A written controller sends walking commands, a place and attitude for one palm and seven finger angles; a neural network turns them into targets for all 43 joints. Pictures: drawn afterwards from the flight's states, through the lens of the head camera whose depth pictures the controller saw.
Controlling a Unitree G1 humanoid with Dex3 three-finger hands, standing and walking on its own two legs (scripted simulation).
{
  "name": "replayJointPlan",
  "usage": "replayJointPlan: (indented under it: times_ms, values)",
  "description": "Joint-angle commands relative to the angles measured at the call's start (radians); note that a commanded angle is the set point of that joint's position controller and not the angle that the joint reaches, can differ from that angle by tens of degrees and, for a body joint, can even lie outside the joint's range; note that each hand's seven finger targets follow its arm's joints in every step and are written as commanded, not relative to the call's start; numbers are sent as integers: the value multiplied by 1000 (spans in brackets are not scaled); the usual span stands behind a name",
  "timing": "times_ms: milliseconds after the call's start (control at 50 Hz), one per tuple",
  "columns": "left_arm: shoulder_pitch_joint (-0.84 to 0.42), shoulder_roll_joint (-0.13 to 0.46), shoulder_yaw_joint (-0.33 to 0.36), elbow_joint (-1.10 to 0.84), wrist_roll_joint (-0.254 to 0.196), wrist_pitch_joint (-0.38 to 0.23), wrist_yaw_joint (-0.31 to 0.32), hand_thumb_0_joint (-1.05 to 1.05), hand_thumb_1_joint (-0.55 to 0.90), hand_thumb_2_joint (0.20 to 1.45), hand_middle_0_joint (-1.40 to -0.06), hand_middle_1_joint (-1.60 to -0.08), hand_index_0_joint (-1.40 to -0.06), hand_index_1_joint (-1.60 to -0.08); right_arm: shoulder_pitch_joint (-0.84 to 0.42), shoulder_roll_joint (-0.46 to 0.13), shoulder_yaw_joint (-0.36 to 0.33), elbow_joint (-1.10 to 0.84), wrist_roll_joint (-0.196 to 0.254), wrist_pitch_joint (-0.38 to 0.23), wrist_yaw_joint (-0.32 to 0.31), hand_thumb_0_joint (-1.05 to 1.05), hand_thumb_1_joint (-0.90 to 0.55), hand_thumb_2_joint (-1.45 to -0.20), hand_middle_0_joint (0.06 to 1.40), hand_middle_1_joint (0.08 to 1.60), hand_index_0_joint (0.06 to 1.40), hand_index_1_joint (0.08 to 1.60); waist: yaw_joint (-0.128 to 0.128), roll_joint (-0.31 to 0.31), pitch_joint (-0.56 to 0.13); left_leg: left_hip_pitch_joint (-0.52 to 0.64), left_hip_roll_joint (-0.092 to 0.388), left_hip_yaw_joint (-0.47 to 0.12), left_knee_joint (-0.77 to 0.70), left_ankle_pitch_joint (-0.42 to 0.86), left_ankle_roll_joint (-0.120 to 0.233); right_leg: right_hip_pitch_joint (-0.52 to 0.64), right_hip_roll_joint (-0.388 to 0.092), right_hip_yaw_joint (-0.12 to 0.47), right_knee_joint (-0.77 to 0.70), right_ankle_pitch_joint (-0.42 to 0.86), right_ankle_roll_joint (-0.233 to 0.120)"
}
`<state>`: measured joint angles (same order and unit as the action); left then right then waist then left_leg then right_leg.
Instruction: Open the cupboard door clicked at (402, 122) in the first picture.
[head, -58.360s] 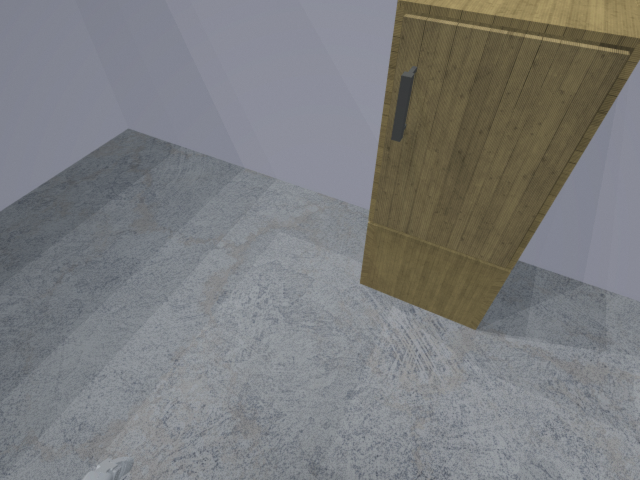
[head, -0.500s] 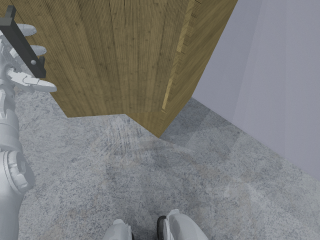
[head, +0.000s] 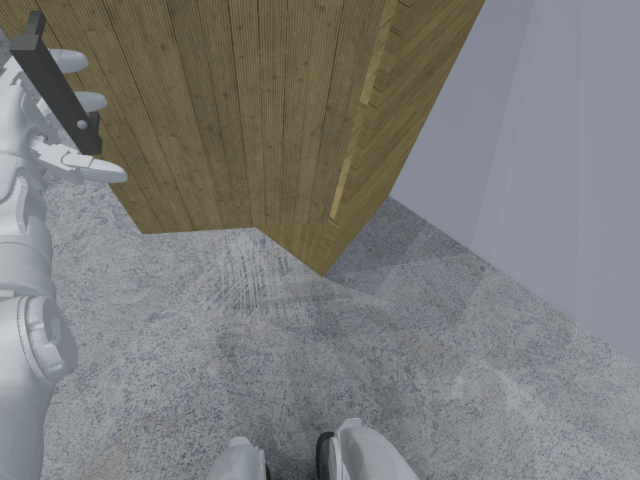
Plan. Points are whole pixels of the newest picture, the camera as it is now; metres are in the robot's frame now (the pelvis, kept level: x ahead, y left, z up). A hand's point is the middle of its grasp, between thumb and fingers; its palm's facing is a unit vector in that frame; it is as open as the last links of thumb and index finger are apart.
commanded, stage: slide the fingers in behind the handle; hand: left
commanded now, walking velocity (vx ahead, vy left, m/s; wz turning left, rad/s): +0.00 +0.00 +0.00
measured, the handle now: (66, 90) +0.57 +0.26 +0.08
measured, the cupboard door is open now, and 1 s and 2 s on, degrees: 44 45 87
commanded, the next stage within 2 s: close the thumb around the handle in 0.08 s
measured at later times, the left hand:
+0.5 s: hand (86, 121) +0.52 +0.23 +0.08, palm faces +0.01 -1.00 -0.01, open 11.1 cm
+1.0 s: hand (85, 120) +0.52 +0.23 +0.08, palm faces +0.01 -1.00 -0.01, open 5.5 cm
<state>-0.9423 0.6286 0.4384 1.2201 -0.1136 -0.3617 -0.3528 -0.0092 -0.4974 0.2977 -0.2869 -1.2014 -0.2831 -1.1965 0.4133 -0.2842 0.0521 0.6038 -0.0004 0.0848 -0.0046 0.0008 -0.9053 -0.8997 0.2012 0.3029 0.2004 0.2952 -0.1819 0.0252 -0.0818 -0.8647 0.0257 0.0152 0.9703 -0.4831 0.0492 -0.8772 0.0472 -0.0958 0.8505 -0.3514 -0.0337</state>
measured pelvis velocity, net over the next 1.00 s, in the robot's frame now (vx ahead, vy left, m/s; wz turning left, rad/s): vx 0.00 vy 0.00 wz -0.01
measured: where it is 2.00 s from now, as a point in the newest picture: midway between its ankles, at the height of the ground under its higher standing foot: outside the picture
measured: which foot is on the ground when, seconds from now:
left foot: down 0.00-1.00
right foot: down 0.00-1.00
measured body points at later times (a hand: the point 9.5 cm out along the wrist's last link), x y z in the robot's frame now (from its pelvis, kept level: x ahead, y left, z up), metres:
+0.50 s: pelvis +0.00 +0.01 +0.00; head +0.14 +0.03 +0.43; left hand +0.51 +0.28 +0.09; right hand -0.02 -0.26 -0.10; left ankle -0.02 +0.08 -0.68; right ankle +0.02 -0.11 -0.68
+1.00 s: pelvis +0.00 +0.00 +0.00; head +0.14 +0.03 +0.43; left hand +0.51 +0.28 +0.09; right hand -0.01 -0.26 -0.10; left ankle -0.02 +0.08 -0.68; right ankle +0.02 -0.11 -0.68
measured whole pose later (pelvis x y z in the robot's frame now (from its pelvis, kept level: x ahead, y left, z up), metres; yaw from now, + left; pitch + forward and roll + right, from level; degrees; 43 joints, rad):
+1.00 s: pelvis +0.00 +0.00 +0.00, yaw +0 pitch +22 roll -4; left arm -0.95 0.63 0.45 1.22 -0.10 -0.36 -0.34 0.01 0.76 0.84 -0.37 -1.35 -0.38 -1.34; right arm 0.42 -0.28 0.05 0.60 -0.01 0.09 0.00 0.00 -0.90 -0.90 0.20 0.30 0.20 0.30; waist -0.19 0.03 -0.09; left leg -0.87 0.02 0.02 0.97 -0.49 0.05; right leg -0.88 0.05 -0.09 0.85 -0.35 -0.03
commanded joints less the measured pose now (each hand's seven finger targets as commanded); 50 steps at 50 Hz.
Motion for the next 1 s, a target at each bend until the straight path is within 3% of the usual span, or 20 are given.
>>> replayJointPlan:
  times_ms: [0,40,60,80,160,200,300,360,440,540,580,620,660,700,720,760,800,900,960,980]
  values:
    - [-471,240,-16,-220,-3,-54,1,0,-500,300,-300,-1200,-300,-1200,197,-186,-62,-39,-3,-12,-19,0,-900,-900,200,300,200,300,-27,156,-463,292,0,-83,-107,460,-20,245,8,72,-51,312,10]
    - [-474,252,3,-261,-1,-73,7,0,-500,300,-300,-1200,-300,-1200,205,-186,-68,-32,-11,-15,-17,0,-900,-900,200,300,200,300,-13,215,-531,383,8,-98,-94,548,-38,208,10,63,-40,317,6]
    - [-452,221,-16,-235,-4,-72,9,0,-500,300,-300,-1200,-300,-1200,206,-184,-65,-30,-10,-14,-15,0,-900,-900,200,300,200,300,-18,204,-513,395,12,-104,-94,569,-43,185,13,56,-41,310,6]
    - [-450,237,7,-227,-13,-71,13,0,-500,300,-300,-1200,-300,-1200,208,-187,-67,-26,-12,-14,-14,0,-900,-900,200,300,200,300,-21,165,-505,377,13,-100,-91,550,-39,193,13,57,-45,308,9]
    - [-462,223,-6,-222,-13,-74,13,0,-500,300,-300,-1200,-300,-1200,207,-188,-67,-23,-11,-13,-13,0,-900,-900,200,300,200,300,-26,157,-487,358,11,-97,-94,539,-35,204,14,59,-47,318,9]
    - [-453,263,23,-236,-8,-74,16,0,-388,348,-308,-1212,-308,-1212,212,-192,-68,-24,-11,-11,-13,0,-900,-900,200,300,200,300,-13,150,-499,349,10,-99,-99,538,-36,225,14,59,-44,321,8]
    - [-439,212,-16,-200,-7,-64,16,0,-108,468,-328,-1242,-328,-1242,208,-187,-64,-25,-10,-10,-11,0,-900,-900,200,300,200,300,-24,151,-446,338,11,-97,-103,520,-37,194,14,55,-49,299,9]
    - [-466,239,-4,-171,1,-58,21,0,60,540,-340,-1260,-340,-1260,210,-189,-62,-21,-11,-13,-15,0,-900,-900,200,300,200,300,-31,149,-428,311,8,-96,-103,481,-32,186,12,58,-50,278,9]
    - [-448,253,17,-213,-1,-73,20,0,284,636,-356,-1284,-356,-1284,215,-187,-65,-31,-15,-16,-14,0,-900,-900,200,300,200,300,-12,176,-520,354,7,-98,-93,552,-40,219,12,60,-37,323,7]
    - [-436,245,16,-243,-10,-80,13,0,564,756,-376,-1314,-376,-1314,211,-185,-67,-35,-13,-11,-10,0,-900,-900,200,300,200,300,-11,173,-532,368,12,-95,-86,595,-41,226,15,61,-36,353,9]
    - [-422,260,27,-240,-10,-74,12,0,676,804,-384,-1326,-384,-1326,208,-188,-67,-36,-11,-7,-11,0,-900,-900,200,300,200,300,-8,153,-503,345,12,-92,-92,579,-38,237,14,60,-40,354,10]
    - [-438,240,10,-262,-13,-76,14,0,788,852,-392,-1338,-392,-1338,206,-185,-66,-40,-11,-6,-11,0,-900,-900,200,300,200,300,-8,188,-503,368,12,-96,-95,594,-41,223,16,58,-38,348,5]
    - [-420,231,3,-211,-7,-63,17,0,900,900,-400,-1350,-400,-1350,208,-185,-67,-31,-10,-4,-11,0,-900,-900,200,300,200,300,-20,146,-463,345,14,-97,-94,565,-39,206,17,54,-44,330,11]
    - [-451,239,4,-216,-7,-59,21,0,900,900,-400,-1350,-400,-1350,208,-187,-65,-32,-10,-6,-12,0,-900,-900,200,300,200,300,-26,144,-455,319,9,-91,-100,515,-32,220,15,61,-48,318,12]
    - [-439,270,33,-236,-6,-67,24,0,900,900,-400,-1350,-400,-1350,212,-189,-67,-36,-11,-7,-14,0,-900,-900,200,300,200,300,-10,153,-484,333,8,-94,-95,552,-33,238,14,61,-41,340,6]
    - [-445,243,9,-230,-4,-68,22,0,900,900,-400,-1350,-400,-1350,208,-185,-66,-33,-11,-8,-13,0,-900,-900,200,300,200,300,-15,176,-488,351,10,-97,-94,565,-41,215,12,57,-39,334,9]
    - [-440,235,3,-214,-6,-64,18,0,900,900,-400,-1350,-400,-1350,209,-186,-66,-29,-12,-9,-12,0,-900,-900,200,300,200,300,-26,149,-475,335,11,-94,-92,547,-37,214,14,58,-43,331,11]
    - [-444,280,30,-209,-6,-60,11,0,900,900,-400,-1350,-400,-1350,209,-189,-63,-35,-10,-8,-17,0,-900,-900,200,300,200,300,-19,133,-486,300,6,-88,-94,525,-30,255,12,66,-40,351,10]
    - [-406,283,43,-229,-12,-68,5,0,900,900,-400,-1350,-400,-1350,207,-186,-65,-40,-10,-8,-15,0,-900,-900,200,300,200,300,-2,165,-524,334,8,-85,-86,581,-36,261,13,67,-35,379,10]
    - [-454,308,48,-232,-10,-68,7,0,900,900,-400,-1350,-400,-1350,206,-189,-62,-35,-10,-7,-17,0,-900,-900,200,300,200,300,-18,156,-511,313,9,-83,-84,562,-31,267,12,71,-37,385,11]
